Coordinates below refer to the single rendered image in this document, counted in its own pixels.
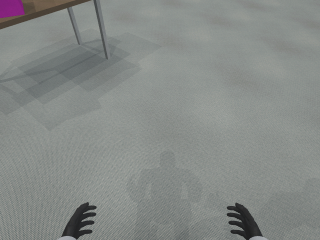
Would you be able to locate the carton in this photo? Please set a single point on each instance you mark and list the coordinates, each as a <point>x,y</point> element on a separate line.
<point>9,8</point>

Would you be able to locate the table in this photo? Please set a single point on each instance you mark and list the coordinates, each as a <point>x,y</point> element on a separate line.
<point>37,8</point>

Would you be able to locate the robot right hand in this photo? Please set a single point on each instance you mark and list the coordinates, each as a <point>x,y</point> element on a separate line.
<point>248,223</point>

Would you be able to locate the robot left hand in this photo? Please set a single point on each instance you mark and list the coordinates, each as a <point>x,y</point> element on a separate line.
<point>74,225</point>

